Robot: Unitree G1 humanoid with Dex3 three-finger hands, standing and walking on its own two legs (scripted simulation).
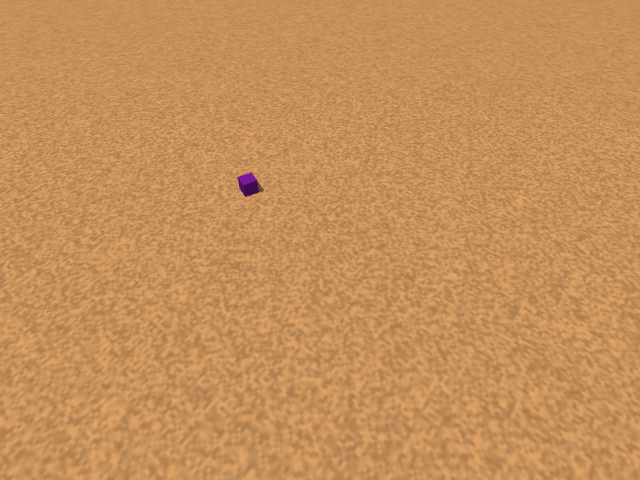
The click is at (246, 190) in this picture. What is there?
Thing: cube
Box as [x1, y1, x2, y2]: [238, 173, 258, 196]
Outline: 251,173 238,177 239,187 245,196 258,191 256,179
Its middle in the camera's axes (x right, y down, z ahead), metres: -0.33 -0.27 +1.89
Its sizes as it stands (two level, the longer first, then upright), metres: 0.071 0.071 0.071
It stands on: the floor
